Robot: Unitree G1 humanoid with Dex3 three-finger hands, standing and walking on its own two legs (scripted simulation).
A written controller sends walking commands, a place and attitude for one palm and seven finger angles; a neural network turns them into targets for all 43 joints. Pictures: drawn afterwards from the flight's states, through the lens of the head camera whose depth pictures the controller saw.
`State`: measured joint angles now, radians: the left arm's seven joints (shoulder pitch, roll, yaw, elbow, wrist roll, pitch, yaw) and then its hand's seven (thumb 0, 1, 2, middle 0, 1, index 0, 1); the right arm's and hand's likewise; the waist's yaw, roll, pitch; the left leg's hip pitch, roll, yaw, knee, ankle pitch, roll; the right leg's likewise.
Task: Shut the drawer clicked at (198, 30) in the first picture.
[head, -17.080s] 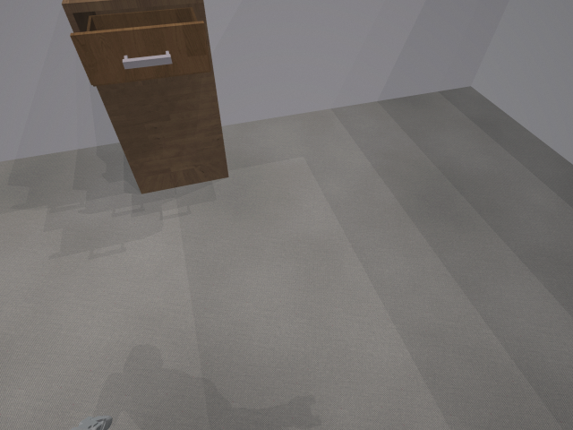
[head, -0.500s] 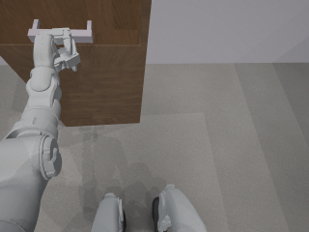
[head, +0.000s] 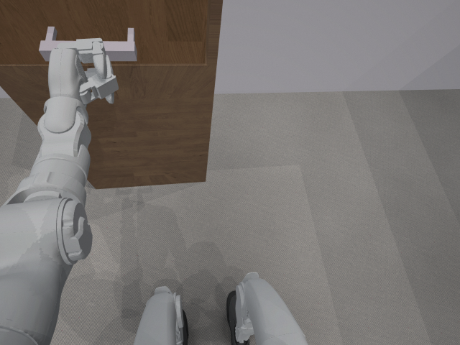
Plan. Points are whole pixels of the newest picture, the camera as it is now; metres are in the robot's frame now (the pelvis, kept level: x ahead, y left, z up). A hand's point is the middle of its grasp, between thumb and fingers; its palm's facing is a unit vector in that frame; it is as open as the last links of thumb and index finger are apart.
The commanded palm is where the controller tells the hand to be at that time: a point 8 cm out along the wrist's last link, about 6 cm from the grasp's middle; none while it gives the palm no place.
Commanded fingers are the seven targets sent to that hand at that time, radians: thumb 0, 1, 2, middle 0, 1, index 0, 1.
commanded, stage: pull the fist back off the drawer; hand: left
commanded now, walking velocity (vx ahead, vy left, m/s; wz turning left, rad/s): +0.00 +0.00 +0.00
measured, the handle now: (91, 42) +0.62 +0.17 +0.07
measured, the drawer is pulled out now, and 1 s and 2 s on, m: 0.00 0.00 0.00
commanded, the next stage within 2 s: draw the hand back to the body in 0.28 s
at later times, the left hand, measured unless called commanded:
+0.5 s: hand (111, 80) +0.53 +0.13 +0.08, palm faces +0.00 -1.00 -0.04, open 3.2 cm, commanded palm +0.48 +0.19 +0.10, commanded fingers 0.00 0.90 0.90 -1.40 -1.60 -1.40 -1.60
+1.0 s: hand (37, 137) +0.38 +0.18 +0.17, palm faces +0.09 -0.98 -0.20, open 3.3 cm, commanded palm +0.34 +0.23 +0.18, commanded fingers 0.00 0.90 0.90 -1.40 -1.60 -1.40 -1.60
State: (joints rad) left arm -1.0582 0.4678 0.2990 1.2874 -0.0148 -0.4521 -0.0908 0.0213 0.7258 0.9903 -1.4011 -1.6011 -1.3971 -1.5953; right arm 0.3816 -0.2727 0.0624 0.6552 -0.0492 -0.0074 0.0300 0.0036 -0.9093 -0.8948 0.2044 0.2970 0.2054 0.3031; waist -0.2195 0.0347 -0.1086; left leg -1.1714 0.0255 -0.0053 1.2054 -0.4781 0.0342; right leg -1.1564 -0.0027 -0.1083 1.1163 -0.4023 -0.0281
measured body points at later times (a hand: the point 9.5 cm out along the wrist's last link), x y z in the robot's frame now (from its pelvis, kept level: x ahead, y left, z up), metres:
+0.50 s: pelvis +0.05 +0.00 +0.03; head +0.18 +0.00 +0.46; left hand +0.52 +0.19 +0.08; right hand +0.07 -0.26 -0.09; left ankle +0.04 +0.10 -0.63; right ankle +0.06 -0.11 -0.63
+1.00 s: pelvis +0.07 -0.01 +0.09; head +0.09 -0.03 +0.54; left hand +0.37 +0.23 +0.18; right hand +0.25 -0.25 +0.00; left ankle +0.04 +0.10 -0.63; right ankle +0.06 -0.11 -0.63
